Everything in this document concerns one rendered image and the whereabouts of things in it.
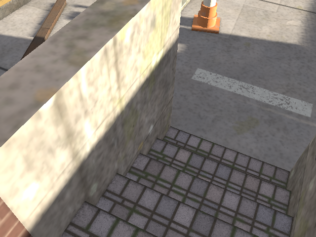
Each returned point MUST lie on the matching stairs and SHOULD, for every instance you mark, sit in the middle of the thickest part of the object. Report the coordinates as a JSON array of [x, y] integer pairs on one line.
[[187, 186]]

